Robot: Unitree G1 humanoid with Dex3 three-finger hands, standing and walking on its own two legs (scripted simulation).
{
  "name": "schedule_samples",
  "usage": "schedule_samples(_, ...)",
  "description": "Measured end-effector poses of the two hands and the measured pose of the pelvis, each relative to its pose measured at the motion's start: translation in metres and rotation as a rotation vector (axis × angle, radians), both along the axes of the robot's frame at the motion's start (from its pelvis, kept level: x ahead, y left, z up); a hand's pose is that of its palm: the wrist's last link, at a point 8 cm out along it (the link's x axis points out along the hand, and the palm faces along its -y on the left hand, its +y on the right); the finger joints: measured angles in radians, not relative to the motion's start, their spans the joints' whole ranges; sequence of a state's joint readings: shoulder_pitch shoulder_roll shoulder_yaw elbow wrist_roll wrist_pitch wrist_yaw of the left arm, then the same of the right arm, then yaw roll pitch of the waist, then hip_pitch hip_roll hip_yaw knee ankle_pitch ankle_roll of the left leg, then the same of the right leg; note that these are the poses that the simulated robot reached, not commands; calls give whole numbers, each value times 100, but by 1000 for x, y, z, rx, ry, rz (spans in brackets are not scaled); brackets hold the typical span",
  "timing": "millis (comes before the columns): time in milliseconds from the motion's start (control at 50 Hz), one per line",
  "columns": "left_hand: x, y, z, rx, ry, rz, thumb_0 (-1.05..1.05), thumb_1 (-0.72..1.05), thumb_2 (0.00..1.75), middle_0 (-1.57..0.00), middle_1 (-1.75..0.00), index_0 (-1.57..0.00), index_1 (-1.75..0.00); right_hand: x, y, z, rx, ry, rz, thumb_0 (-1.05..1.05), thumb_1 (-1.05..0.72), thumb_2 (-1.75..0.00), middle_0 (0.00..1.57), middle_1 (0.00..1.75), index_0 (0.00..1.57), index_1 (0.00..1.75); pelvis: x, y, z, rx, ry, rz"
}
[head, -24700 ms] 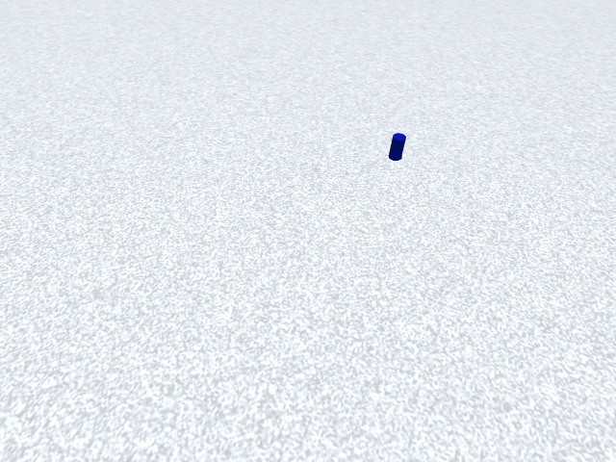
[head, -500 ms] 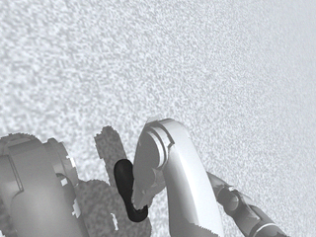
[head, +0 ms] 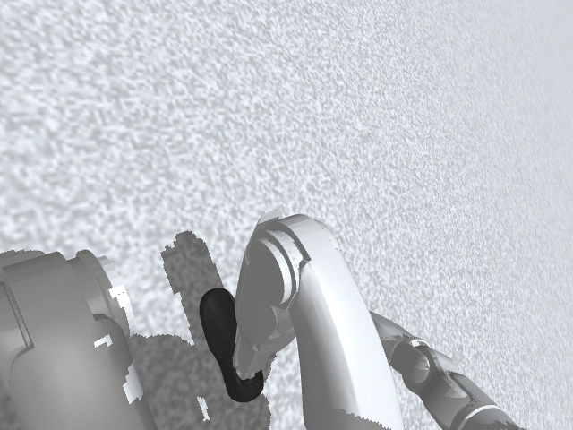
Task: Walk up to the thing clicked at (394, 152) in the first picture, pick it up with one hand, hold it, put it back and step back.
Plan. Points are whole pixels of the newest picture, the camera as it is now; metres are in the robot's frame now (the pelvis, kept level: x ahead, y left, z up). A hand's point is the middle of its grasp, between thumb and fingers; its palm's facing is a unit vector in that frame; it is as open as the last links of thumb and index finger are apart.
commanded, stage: open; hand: left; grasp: from the side
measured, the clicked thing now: out of the picture +0.40 +0.32 -0.21
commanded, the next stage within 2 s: withdraw in 0.10 s
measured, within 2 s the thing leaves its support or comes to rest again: neither
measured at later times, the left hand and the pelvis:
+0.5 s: hand out of the picture +0.40 +0.36 -0.16, palm faces +0.53 -0.85 +0.00, open 17.4 cm; pelvis +0.00 +0.00 +0.00, yaw +0 degrees
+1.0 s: hand out of the picture +0.31 +0.44 -0.04, palm faces +0.47 -0.80 -0.36, open 17.3 cm; pelvis +0.01 -0.01 +0.06, yaw +7 degrees
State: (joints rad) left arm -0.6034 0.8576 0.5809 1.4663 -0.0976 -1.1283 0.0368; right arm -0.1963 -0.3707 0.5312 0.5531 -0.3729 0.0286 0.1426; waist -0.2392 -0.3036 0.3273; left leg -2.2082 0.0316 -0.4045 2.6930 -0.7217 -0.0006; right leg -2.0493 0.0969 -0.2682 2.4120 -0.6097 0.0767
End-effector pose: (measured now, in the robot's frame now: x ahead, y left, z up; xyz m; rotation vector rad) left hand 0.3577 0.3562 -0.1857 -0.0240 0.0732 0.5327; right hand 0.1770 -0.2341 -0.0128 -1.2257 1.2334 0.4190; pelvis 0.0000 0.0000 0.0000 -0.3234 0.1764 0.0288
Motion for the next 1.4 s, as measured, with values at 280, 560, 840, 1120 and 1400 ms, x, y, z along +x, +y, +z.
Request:
schedule_samples(280, 0, -1, -1, -9, -7, 3, -1, -58, 13, -27, -17, -26, -17, 3, 2, 2, -2, -7, 11, 0, -91, -90, 21, 30, 21, 31, 0, 0, 0, -2, 0, -2)
schedule_samples(560, -15, 53, 52, 85, -102, 14, -1, -57, 7, -8, -4, -8, -4, 10, 4, 3, 44, -58, -54, 0, -90, -90, 21, 30, 21, 31, 2, -2, 7, 10, 42, 15)
schedule_samples(840, -66, 80, 104, 64, 175, -41, -1, -57, 6, -6, -4, -6, -3, 46, 18, 2, 260, -225, -242, 0, -90, -90, 21, 30, 21, 31, 5, -6, 33, 63, 181, 58)
schedule_samples(1120, -120, 102, 227, 262, 534, 57, -1, -50, 9, -6, -6, -6, -6, 39, 9, 5, 401, -178, -546, 1, -90, -90, 21, 30, 21, 31, 14, -11, 95, 128, 374, 107)
schedule_samples(1400, -158, 18, 347, 148, 699, 54, -1, -49, 9, -6, -6, -7, -6, 95, 25, 128, 524, -334, -572, 1, -90, -90, 21, 30, 21, 31, 36, -20, 223, 186, 391, 151)
